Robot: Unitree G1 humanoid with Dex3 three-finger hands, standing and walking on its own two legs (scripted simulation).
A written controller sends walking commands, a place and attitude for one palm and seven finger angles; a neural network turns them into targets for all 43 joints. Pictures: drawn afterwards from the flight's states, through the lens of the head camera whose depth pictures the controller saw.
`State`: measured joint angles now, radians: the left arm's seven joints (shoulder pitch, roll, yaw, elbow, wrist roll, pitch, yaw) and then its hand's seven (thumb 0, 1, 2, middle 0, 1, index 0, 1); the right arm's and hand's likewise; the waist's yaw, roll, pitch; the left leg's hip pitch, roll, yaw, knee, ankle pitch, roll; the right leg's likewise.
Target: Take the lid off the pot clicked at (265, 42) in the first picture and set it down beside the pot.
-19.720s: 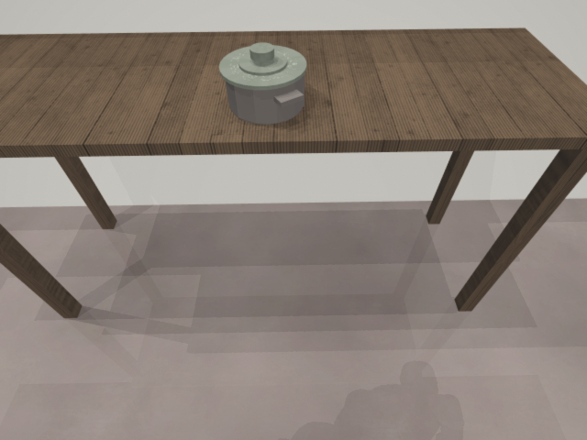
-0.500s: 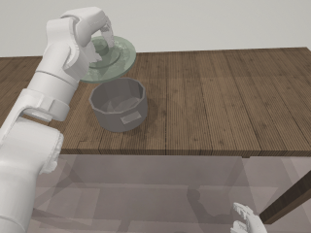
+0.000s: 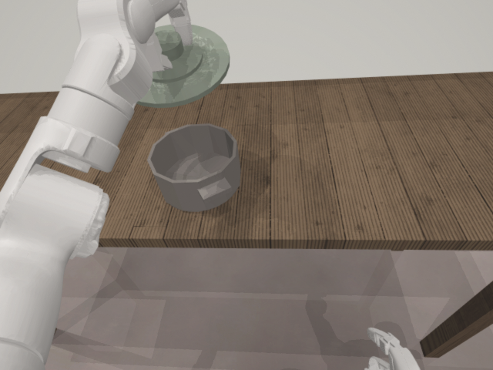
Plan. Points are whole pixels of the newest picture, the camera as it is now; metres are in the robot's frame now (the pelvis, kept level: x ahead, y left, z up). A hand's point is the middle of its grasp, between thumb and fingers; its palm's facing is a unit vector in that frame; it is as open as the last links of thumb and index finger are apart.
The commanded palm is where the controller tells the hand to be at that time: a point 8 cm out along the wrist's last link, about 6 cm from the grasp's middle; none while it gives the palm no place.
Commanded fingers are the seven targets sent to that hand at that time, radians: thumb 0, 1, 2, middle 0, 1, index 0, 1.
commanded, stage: lift the lid straight up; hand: left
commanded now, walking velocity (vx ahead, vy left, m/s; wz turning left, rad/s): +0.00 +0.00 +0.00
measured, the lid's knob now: (165, 45) +0.48 +0.11 +0.31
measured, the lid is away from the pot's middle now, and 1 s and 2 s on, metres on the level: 0.02 0.13 0.22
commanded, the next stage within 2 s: move the lid sideways beside the pot in 0.06 s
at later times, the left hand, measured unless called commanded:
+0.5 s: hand (123, 57) +0.43 +0.16 +0.32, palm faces -0.06 -0.06 -1.00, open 7.9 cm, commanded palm +0.40 +0.17 +0.38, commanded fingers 0.00 0.53 1.13 -0.94 -1.01 -0.90 -0.93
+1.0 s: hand (70, 65) +0.43 +0.23 +0.31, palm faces -0.10 -0.06 -0.99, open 7.9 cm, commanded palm +0.41 +0.24 +0.38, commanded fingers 0.00 0.53 1.13 -0.94 -1.01 -0.90 -0.93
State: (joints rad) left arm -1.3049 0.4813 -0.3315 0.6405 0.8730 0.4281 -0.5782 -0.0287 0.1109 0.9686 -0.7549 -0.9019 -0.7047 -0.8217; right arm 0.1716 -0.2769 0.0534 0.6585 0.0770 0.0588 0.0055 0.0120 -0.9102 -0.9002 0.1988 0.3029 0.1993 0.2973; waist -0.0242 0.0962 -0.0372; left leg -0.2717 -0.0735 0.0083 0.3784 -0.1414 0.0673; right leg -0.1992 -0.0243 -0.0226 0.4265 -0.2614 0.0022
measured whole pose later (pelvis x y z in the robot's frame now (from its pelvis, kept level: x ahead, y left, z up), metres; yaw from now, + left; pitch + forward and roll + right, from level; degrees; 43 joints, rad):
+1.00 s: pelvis -0.01 -0.01 +0.00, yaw +0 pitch +2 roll -1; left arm -1.27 0.72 -0.24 0.75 0.93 0.33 -0.63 -0.04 0.11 0.97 -0.76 -0.90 -0.71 -0.82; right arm 0.19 -0.29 0.06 0.64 0.10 0.11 -0.02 0.01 -0.91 -0.90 0.20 0.30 0.20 0.30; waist -0.05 0.07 -0.01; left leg -0.31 -0.05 -0.01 0.42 -0.14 0.06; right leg -0.21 0.00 -0.04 0.42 -0.24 -0.01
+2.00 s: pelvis +0.00 +0.00 +0.00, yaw +1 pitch +4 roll -1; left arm -1.26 0.88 -0.15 0.82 0.98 0.23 -0.62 -0.03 0.11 0.97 -0.76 -0.91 -0.70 -0.82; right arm 0.23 -0.31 0.05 0.64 0.11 0.15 -0.03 0.01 -0.91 -0.90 0.20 0.30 0.20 0.30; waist -0.05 0.07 0.00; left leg -0.33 -0.05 -0.01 0.40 -0.14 0.07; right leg -0.22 0.00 -0.04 0.38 -0.23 0.00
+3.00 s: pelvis +0.00 +0.00 +0.00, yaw +0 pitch +4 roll -1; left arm -1.16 0.90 -0.09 0.89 0.96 0.21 -0.60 -0.03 0.11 0.96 -0.76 -0.91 -0.70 -0.82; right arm 0.24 -0.31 0.04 0.63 0.12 0.15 -0.03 0.01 -0.91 -0.90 0.20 0.30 0.20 0.30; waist -0.07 0.07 0.00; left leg -0.34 -0.04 -0.01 0.44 -0.16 0.06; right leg -0.22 0.01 -0.03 0.39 -0.23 0.00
